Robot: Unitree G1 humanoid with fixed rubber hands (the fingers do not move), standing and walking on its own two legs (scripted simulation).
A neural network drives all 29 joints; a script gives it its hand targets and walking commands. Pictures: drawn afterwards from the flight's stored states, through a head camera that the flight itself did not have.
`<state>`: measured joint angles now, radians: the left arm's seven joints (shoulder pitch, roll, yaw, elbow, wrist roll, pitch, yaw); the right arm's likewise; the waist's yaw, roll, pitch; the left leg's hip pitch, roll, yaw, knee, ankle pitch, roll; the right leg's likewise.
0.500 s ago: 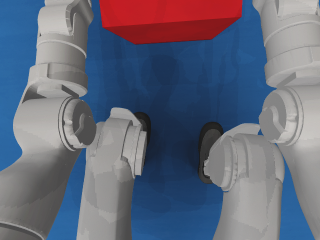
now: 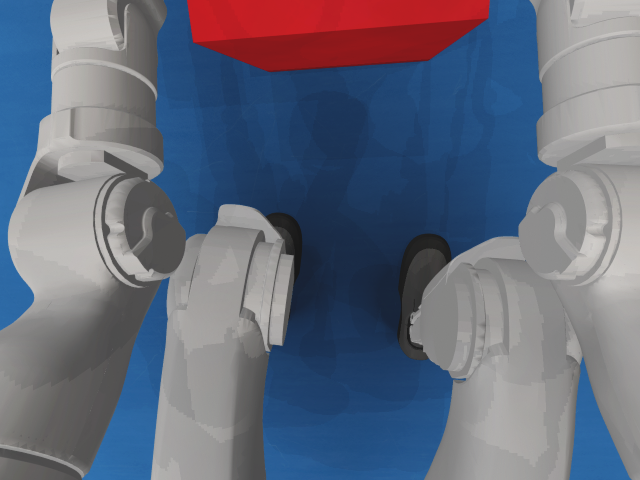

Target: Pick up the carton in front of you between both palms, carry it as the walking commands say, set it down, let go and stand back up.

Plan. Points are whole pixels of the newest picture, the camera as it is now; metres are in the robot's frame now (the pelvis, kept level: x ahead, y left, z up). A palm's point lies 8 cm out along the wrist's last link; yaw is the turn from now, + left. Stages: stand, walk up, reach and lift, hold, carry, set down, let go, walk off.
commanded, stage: set down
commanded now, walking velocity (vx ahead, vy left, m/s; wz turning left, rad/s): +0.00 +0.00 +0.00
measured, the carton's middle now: out of the picture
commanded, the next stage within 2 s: let go in 1.40 s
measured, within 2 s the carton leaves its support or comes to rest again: neither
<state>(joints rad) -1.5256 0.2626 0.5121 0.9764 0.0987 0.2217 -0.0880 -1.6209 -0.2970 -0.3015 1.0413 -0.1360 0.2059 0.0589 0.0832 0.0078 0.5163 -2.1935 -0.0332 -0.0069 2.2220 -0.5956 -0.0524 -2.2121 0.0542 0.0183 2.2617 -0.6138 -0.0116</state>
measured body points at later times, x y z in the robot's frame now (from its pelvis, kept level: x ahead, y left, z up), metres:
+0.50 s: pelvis +0.01 +0.01 +0.01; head +0.38 +0.02 +0.25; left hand +0.57 +0.24 -0.14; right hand +0.62 -0.13 -0.13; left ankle +0.12 +0.13 -0.33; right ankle +0.10 -0.11 -0.33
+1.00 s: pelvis +0.01 +0.01 +0.13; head +0.36 +0.01 +0.41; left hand +0.57 +0.24 +0.03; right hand +0.63 -0.15 +0.02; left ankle +0.12 +0.13 -0.33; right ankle +0.10 -0.11 -0.33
